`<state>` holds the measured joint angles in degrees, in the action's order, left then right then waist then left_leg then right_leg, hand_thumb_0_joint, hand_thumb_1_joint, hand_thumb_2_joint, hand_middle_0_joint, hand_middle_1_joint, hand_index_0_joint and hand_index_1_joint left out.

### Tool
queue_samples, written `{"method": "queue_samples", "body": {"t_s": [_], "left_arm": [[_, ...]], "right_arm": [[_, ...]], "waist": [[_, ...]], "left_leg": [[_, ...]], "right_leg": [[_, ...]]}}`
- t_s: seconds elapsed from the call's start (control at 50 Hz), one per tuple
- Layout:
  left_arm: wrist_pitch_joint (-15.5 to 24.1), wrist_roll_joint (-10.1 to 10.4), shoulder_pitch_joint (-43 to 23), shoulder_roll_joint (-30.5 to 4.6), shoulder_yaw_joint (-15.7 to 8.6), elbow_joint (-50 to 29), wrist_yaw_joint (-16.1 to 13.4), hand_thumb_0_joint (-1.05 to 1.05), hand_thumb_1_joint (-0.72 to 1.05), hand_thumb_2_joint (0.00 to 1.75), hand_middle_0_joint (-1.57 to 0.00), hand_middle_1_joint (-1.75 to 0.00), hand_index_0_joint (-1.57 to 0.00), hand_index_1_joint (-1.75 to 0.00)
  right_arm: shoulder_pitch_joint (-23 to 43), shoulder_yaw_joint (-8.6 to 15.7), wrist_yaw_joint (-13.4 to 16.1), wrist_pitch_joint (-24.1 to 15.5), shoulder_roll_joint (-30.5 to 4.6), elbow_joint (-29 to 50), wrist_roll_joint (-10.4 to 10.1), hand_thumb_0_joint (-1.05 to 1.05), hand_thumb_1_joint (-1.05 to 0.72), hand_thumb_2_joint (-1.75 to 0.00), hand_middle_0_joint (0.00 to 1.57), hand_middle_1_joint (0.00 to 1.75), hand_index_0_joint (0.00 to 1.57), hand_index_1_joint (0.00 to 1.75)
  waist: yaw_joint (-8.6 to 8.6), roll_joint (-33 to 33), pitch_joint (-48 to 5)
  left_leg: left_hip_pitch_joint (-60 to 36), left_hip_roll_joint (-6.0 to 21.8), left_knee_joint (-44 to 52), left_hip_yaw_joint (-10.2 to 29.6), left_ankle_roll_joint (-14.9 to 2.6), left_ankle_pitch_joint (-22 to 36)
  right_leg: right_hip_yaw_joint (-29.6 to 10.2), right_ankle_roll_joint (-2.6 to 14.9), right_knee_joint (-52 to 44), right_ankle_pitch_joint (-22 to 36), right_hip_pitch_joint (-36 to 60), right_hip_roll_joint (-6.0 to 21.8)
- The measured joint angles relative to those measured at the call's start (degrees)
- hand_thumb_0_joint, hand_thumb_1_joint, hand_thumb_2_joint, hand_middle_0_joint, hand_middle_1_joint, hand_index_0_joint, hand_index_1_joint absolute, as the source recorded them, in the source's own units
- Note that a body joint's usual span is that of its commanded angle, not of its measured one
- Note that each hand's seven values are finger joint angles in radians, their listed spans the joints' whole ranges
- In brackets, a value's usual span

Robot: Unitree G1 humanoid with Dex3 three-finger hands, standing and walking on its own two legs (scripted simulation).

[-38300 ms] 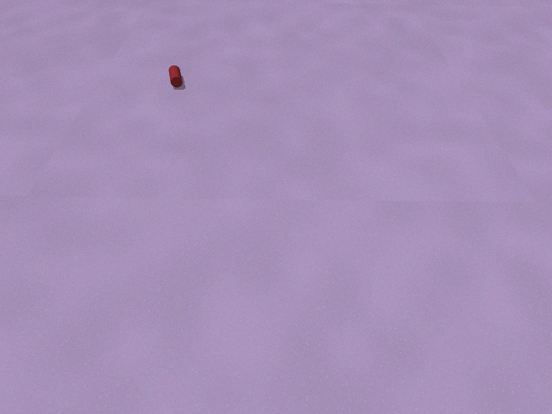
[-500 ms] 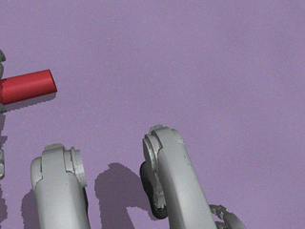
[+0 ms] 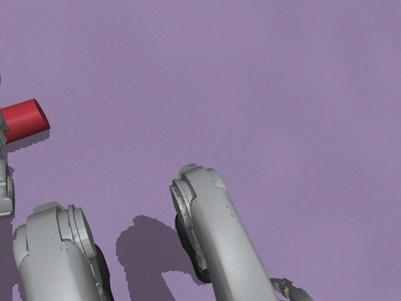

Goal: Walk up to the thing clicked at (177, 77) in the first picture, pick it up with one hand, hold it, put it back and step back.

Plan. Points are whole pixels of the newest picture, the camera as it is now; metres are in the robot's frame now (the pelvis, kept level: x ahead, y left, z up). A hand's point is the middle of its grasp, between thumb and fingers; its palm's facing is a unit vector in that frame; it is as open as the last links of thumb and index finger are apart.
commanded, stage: rest palm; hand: left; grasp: from above
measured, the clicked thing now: (5, 126) +0.51 +0.28 -0.29
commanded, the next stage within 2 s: close in 1.50 s
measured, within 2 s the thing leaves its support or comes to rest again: neither
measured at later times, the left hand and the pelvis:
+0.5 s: hand out of the picture +0.50 +0.27 -0.23, palm faces -0.39 -0.10 -0.91, open 13.4 cm; pelvis +0.00 +0.00 -0.02, yaw -2 degrees
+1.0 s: hand (0, 130) +0.49 +0.28 -0.26, palm faces -0.45 -0.14 -0.88, open 13.6 cm; pelvis +0.00 +0.01 -0.02, yaw -4 degrees
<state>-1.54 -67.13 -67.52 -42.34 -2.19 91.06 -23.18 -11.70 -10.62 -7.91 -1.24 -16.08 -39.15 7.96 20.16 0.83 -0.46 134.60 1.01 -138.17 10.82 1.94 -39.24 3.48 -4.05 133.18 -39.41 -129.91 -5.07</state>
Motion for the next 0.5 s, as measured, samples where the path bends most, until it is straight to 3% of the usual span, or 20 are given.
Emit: {"method": "queue_samples", "body": {"t_s": [0.1,0.2,0.32,0.42,0.5], "left_arm": [[1.7,2.6,1.7,-1.7,0.4,1.1,3.3,0.00,-0.48,0.98,-0.10,-1.06,-0.11,-1.05],[6.9,1.0,2.5,-4.2,1.3,1.0,4.0,0.00,-0.50,0.98,-0.09,-1.04,-0.10,-1.04],[11.2,-2.9,3.1,-5.0,2.0,0.8,-1.5,0.00,-0.50,0.98,-0.08,-1.04,-0.10,-1.04],[9.8,-4.9,2.1,-5.3,0.8,3.2,-7.1,0.00,-0.47,1.02,-0.10,-1.06,-0.11,-1.06],[7.3,-4.6,0.6,-5.9,-0.1,5.5,-9.8,0.00,-0.44,1.03,-0.11,-1.07,-0.12,-1.07]], "right_arm": [[0.9,-0.7,0.1,0.0,0.3,0.3,0.3,0.00,-0.89,-0.89,0.20,0.30,0.20,0.30],[1.9,-1.0,0.6,-1.0,-0.1,0.7,1.3,0.00,-0.89,-0.89,0.20,0.30,0.20,0.30],[2.7,-1.3,0.8,-2.4,-0.8,0.2,2.7,0.00,-0.89,-0.89,0.20,0.30,0.20,0.30],[3.5,-1.5,-0.2,-4.2,-1.0,0.2,3.8,0.00,-0.89,-0.89,0.20,0.30,0.20,0.30],[4.0,-2.1,-1.4,-5.1,-1.1,0.6,4.4,0.00,-0.89,-0.89,0.20,0.30,0.20,0.30]], "waist": [[-0.80,-1.0,1.8],[-1.12,-3.1,4.0],[-1.09,-5.1,4.7],[0.19,-5.7,4.7],[1.44,-5.8,4.9]], "left_leg": [[-0.7,-0.1,-0.2,0.2,-0.32,0.3],[-0.2,-0.9,-1.5,1.2,0.70,1.0],[0.6,-1.5,-3.2,2.3,1.29,0.6],[1.0,-1.5,-3.9,2.7,1.13,-0.1],[1.5,-1.1,-4.2,2.8,0.78,-0.5]], "right_leg": [[0.2,0.10,0.3,0.4,0.6,0.0],[1.0,0.50,1.4,0.7,0.6,0.3],[1.8,0.73,2.5,0.0,0.4,0.6],[2.1,0.67,2.7,-0.5,0.2,0.4],[2.2,0.45,2.6,-0.5,-0.1,0.1]]}}
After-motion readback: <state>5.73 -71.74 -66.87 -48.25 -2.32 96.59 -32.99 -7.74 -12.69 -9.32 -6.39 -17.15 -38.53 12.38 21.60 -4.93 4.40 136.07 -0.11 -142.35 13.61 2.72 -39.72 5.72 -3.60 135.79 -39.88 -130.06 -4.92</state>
